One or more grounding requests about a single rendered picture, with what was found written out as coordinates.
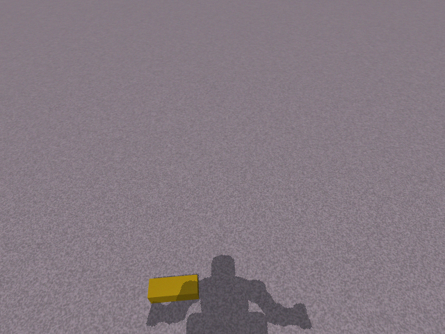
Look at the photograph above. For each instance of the carton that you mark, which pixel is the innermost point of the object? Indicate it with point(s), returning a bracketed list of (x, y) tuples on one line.
[(178, 288)]

